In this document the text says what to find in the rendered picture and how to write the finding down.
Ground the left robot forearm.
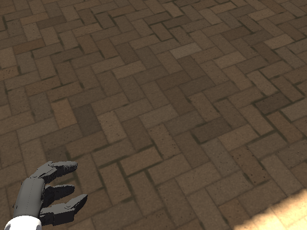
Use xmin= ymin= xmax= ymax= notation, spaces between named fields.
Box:
xmin=4 ymin=216 xmax=42 ymax=230

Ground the left robot hand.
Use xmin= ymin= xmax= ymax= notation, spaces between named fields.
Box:
xmin=12 ymin=161 xmax=88 ymax=226

